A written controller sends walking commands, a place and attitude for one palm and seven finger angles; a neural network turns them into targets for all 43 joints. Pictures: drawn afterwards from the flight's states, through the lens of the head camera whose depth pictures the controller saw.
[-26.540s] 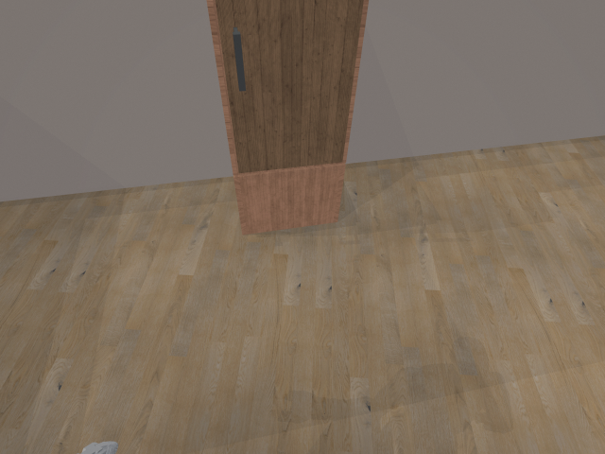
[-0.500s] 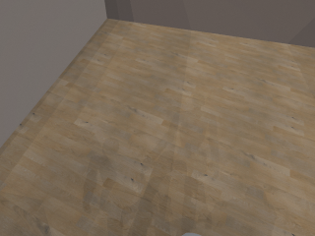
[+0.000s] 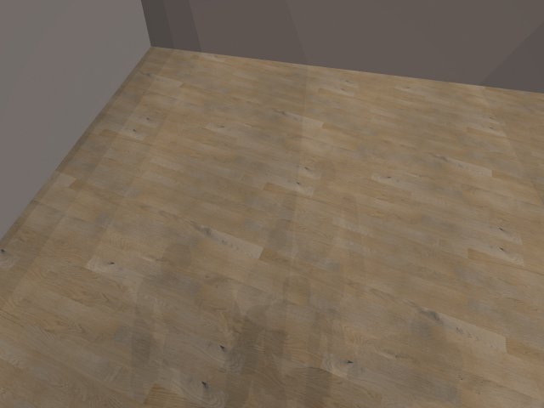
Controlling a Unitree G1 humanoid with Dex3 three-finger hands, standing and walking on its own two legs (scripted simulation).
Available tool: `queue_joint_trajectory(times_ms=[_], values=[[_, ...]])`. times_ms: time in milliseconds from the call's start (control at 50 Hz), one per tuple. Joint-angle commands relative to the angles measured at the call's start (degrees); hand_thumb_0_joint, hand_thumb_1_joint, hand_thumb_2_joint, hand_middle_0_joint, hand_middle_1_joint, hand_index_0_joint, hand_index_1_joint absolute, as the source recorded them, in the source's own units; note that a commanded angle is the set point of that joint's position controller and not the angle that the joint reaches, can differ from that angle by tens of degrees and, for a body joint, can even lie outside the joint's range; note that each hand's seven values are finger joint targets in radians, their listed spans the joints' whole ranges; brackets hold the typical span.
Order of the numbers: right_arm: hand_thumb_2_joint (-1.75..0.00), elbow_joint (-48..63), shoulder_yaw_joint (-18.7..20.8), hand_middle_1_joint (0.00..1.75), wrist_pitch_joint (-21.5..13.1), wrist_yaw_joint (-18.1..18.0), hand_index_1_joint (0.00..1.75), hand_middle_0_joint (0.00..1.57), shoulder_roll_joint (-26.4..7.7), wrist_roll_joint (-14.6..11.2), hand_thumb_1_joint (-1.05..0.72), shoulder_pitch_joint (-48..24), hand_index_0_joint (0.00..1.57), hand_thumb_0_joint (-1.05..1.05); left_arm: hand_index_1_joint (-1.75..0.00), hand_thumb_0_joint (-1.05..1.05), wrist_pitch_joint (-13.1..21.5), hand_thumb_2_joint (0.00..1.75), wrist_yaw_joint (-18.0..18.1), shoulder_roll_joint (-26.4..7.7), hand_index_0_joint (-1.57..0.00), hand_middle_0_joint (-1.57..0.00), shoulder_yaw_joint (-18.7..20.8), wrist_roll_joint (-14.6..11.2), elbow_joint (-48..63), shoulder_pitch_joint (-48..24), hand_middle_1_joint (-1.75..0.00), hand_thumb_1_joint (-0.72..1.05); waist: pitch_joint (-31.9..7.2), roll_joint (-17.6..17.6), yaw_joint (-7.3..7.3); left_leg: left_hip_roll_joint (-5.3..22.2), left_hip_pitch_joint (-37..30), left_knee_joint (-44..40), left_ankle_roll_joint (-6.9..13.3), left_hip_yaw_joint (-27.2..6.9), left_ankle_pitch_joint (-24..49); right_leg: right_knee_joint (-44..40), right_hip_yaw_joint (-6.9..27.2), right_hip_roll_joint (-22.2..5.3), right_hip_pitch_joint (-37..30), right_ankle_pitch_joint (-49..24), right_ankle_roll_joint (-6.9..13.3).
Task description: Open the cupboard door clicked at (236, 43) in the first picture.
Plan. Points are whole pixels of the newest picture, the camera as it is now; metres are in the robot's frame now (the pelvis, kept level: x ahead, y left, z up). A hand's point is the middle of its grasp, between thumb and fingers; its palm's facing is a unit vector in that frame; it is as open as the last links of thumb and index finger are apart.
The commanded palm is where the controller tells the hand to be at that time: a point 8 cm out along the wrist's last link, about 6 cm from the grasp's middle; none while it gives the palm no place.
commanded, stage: turn to face it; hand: left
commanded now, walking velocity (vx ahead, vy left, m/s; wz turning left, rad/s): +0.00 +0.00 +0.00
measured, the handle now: out of the picture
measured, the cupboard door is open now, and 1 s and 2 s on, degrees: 45 45 45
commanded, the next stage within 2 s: none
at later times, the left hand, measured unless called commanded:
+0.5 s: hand (157, 380) +0.19 +0.21 -0.18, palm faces +0.25 -0.95 -0.20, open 7.3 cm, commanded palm none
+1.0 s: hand out of the picture +0.15 +0.15 -0.15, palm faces +0.54 -0.80 -0.24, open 7.3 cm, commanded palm none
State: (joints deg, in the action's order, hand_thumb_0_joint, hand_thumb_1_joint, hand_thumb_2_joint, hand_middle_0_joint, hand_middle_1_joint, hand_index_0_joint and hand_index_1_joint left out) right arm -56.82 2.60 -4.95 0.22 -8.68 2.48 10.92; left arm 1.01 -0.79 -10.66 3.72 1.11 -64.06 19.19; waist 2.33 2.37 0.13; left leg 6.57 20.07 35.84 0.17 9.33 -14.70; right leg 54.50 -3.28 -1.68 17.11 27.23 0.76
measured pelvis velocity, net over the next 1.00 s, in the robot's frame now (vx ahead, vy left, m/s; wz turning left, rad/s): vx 0.22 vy -0.05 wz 0.58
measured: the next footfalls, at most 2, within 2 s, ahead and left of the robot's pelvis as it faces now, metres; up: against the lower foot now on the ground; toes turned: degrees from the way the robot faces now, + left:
right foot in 0.18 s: +0.17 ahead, -0.15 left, +0.00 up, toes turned -3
left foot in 0.44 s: +0.20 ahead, +0.12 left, +0.00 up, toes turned +21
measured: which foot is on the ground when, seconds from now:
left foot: down 0.00-0.18, up 0.20-0.42, down 0.44-0.72, up 0.74-1.00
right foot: up 0.00-0.16, down 0.18-0.42, up 0.44-0.70, down 0.72-1.00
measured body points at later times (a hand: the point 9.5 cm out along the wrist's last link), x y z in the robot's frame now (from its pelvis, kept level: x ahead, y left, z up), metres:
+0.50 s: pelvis +0.15 -0.01 -0.01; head +0.19 +0.03 +0.44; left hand +0.18 +0.26 -0.17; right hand +0.27 -0.24 -0.14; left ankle +0.16 +0.11 -0.73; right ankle +0.12 -0.15 -0.68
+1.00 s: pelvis +0.22 -0.05 +0.01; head +0.27 -0.01 +0.46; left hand +0.12 +0.19 -0.14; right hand +0.46 -0.20 -0.13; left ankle +0.16 +0.06 -0.70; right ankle +0.24 -0.16 -0.73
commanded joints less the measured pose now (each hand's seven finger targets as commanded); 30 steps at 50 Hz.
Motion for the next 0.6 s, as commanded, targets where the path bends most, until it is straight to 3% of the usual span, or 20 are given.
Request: queue_joint_trajectory(times_ms=[0,40,80,100,120,140,160,180,200,220,260,360,380,400,420,440,460,500,520,580], values=[[-0.90,-2.97,1.51,0.30,0.43,-1.64,0.30,0.20,-9.09,-0.04,-0.90,14.39,0.20,0.00,-0.30,0.00,2.28,0.90,-0.48,-1.87,-0.20,-0.20,0.35,0.12,8.59,-9.93,-0.30,0.90,1.99,-10.90,-3.50,17.54,-14.44,-20.32,8.86,-18.12,18.78,11.83,3.44,-5.51,22.50,-3.40,-0.49],[-0.90,-2.51,1.35,0.30,0.50,-1.81,0.30,0.20,-8.26,-0.07,-0.90,10.51,0.20,0.00,-0.30,0.00,1.43,0.90,-0.72,-0.04,-0.20,-0.20,-0.16,0.01,7.69,-8.22,-0.30,0.90,1.41,-12.50,-1.53,11.90,-8.34,-18.95,6.46,-8.57,24.80,-4.83,-0.25,-4.98,10.67,-4.96,-1.26],[-0.90,-2.13,1.33,0.30,1.29,-1.76,0.30,0.20,-9.42,-0.62,-0.90,7.95,0.20,0.00,-0.30,0.00,1.36,0.90,-0.82,-0.30,-0.20,-0.20,-0.31,0.16,6.12,-3.99,-0.30,0.90,-2.57,-11.00,0.01,8.52,-4.79,-14.96,5.70,-7.37,17.59,-15.57,-4.60,-1.62,-1.21,-10.30,-1.90],[-0.90,-1.96,1.44,0.30,1.81,-1.63,0.30,0.20,-9.68,-1.01,-0.90,6.87,0.20,0.00,-0.30,0.00,1.45,0.90,-0.70,-0.98,-0.20,-0.20,-0.11,0.25,4.99,-1.27,-0.30,0.90,-3.65,-7.43,1.52,6.51,-1.69,-12.28,4.37,-7.27,11.16,-20.73,-6.11,-0.34,-7.29,-16.27,-2.24],[-0.90,-1.56,1.45,0.30,2.15,-1.42,0.30,0.20,-9.10,-1.33,-0.90,5.92,0.20,0.00,-0.30,0.00,1.72,0.90,-0.36,-3.06,-0.20,-0.20,0.41,0.24,4.42,1.14,-0.30,0.90,-4.48,-3.66,2.82,3.23,1.26,-9.03,2.24,-6.27,3.75,-25.76,-4.24,-1.51,-12.75,-18.55,-2.25],[-0.90,-0.63,0.94,0.30,2.57,-0.91,0.30,0.20,-6.42,-1.70,-0.90,4.82,0.20,0.00,-0.30,0.00,2.14,0.90,0.37,-7.95,-0.20,-0.20,1.40,0.61,4.34,2.86,-0.30,0.90,-3.60,7.12,4.11,-2.14,9.64,-0.80,-0.90,-1.97,-8.19,-32.13,7.23,-11.61,-17.32,-18.16,0.45],[-0.90,0.86,0.74,0.30,3.37,-0.58,0.30,0.20,-4.83,-1.73,-0.90,4.43,0.20,0.00,-0.30,0.00,1.68,0.90,0.79,-13.34,-0.20,-0.20,2.38,0.45,4.80,4.55,-0.30,0.90,-4.20,15.75,5.06,-4.64,12.32,10.81,-2.18,-0.72,-20.52,-40.13,18.66,-23.76,-16.43,-16.73,5.97],[-0.90,1.67,0.84,0.30,3.69,-0.33,0.30,0.20,-4.79,-1.68,-0.90,4.06,0.20,0.00,-0.30,0.00,0.93,0.90,0.90,-14.41,-0.20,-0.20,2.39,0.49,5.99,3.27,-0.30,0.90,-4.34,11.69,5.32,-4.06,10.82,18.53,-1.48,-4.18,-23.10,-40.86,18.63,-25.75,-12.87,-13.09,8.93],[-0.90,1.94,1.11,0.30,3.87,-0.69,0.30,0.20,-4.45,-1.60,-0.90,0.50,0.20,0.00,-0.30,0.00,1.39,0.90,1.45,-12.26,-0.20,-0.20,2.67,0.45,6.22,1.42,-0.30,0.90,-1.52,15.15,4.95,-2.94,16.79,25.75,-2.11,-5.59,-20.45,-38.94,19.15,-24.73,-14.96,-28.01,9.39],[-0.90,1.79,1.28,0.30,4.02,-0.87,0.30,0.20,-5.71,-1.69,-0.90,0.42,0.20,0.00,-0.30,0.00,1.57,0.90,1.95,-10.39,-0.20,-0.20,1.99,0.27,6.39,0.58,-0.30,0.90,-1.58,15.86,3.96,-1.28,18.32,28.69,-2.65,-7.35,-18.95,-35.91,14.69,-24.40,-16.41,-39.73,9.23],[-0.90,1.29,0.95,0.30,4.51,-0.33,0.30,0.20,-4.13,-2.00,-0.90,0.93,0.20,0.00,-0.30,0.00,1.13,0.90,2.37,-8.72,-0.20,-0.20,1.81,0.59,7.72,-2.82,-0.30,0.90,-3.34,10.67,2.22,-0.17,13.58,22.01,-2.85,-7.12,-17.46,-32.00,3.29,-21.73,-15.52,-48.42,7.31],[-0.90,1.08,0.93,0.30,5.07,0.72,0.30,0.20,-4.55,-1.28,-0.90,6.58,0.20,0.00,-0.30,0.00,0.30,0.90,1.95,-9.72,-0.20,-0.20,2.48,-0.21,10.45,-7.53,-0.30,0.90,-3.77,2.40,-1.91,-4.35,-4.96,-5.38,-2.61,0.35,4.69,-21.72,-7.79,-16.55,-6.25,-36.68,0.67],[-0.90,0.88,1.90,0.30,4.67,0.64,0.30,0.20,-8.58,-0.92,-0.90,10.37,0.20,0.00,-0.30,0.00,-0.16,0.90,1.75,-8.14,-0.20,-0.20,2.23,-0.54,11.61,-7.43,-0.30,0.90,-6.84,-7.40,-3.62,0.17,-12.45,-10.29,-0.23,-6.99,16.05,-12.23,-9.15,-13.35,-0.82,-26.85,-2.13],[-0.90,1.38,3.51,0.30,4.39,0.18,0.30,0.20,-15.37,-0.43,-0.90,14.19,0.20,0.00,-0.30,0.00,-0.66,0.90,1.55,-4.86,-0.20,-0.20,1.37,-1.09,14.15,-8.02,-0.30,0.90,-8.59,-24.98,-5.42,15.95,-18.29,-13.86,8.82,-29.21,37.05,1.80,-8.79,-5.31,12.92,7.89,-6.29],[-0.90,1.36,3.93,0.30,5.11,-0.51,0.30,0.20,-18.01,-0.48,-0.90,15.67,0.20,0.00,-0.30,0.00,-1.34,0.90,1.97,-6.25,-0.20,-0.20,1.01,-0.42,16.17,-11.11,-0.30,0.90,-10.66,-18.20,-6.90,20.20,-16.68,-14.98,13.70,-34.36,30.38,9.95,-0.43,-3.68,13.72,13.83,-5.22],[-0.90,2.61,3.99,0.30,4.75,-0.98,0.30,0.20,-17.37,-0.36,-0.90,13.81,0.20,0.00,-0.30,0.00,-1.54,0.90,2.24,-5.69,-0.20,-0.20,1.01,-0.12,17.25,-14.36,-0.30,0.90,-7.95,-12.92,-5.83,18.26,-14.48,-14.30,13.63,-34.87,26.99,13.69,1.32,-3.43,17.67,10.76,-5.05],[-0.90,3.19,3.62,0.30,4.48,-1.39,0.30,0.20,-16.55,-0.41,-0.90,11.51,0.20,0.00,-0.30,0.00,-1.31,0.90,2.08,-5.26,-0.20,-0.20,1.10,-0.14,16.80,-15.60,-0.30,0.90,-6.49,-15.06,-5.17,16.41,-12.89,-14.04,12.45,-32.74,29.19,14.51,2.84,-4.05,19.38,7.26,-5.21],[-0.90,4.52,2.86,0.30,4.35,-1.71,0.30,0.20,-14.46,-0.51,-0.90,6.53,0.20,0.00,-0.30,0.00,-1.57,0.90,1.56,-5.39,-0.20,-0.20,1.16,-0.38,15.69,-13.46,-0.30,0.90,-6.32,-14.24,-2.52,11.72,-12.77,-12.44,9.66,-24.67,34.95,9.88,3.05,-3.84,16.69,2.01,-5.65],[-0.90,5.11,2.85,0.30,4.37,-1.77,0.30,0.20,-14.66,-0.56,-0.90,5.49,0.20,0.00,-0.30,0.00,-1.75,0.90,1.41,-5.38,-0.20,-0.20,1.07,-0.54,15.35,-12.80,-0.30,0.90,-7.50,-12.87,-2.28,10.15,-14.17,-11.35,9.04,-22.33,37.68,6.34,2.39,-3.14,14.88,1.40,-5.80],[-0.90,6.41,3.54,0.30,5.08,-1.44,0.30,0.20,-15.71,-0.58,-0.90,3.01,0.20,0.00,-0.30,0.00,-2.05,0.90,1.27,-5.69,-0.20,-0.20,0.94,-0.77,15.84,-11.65,-0.30,0.90,-8.93,-12.58,-1.96,8.25,-10.97,-11.40,8.20,-20.80,31.33,-5.32,0.88,-0.93,6.73,0.33,-5.24]])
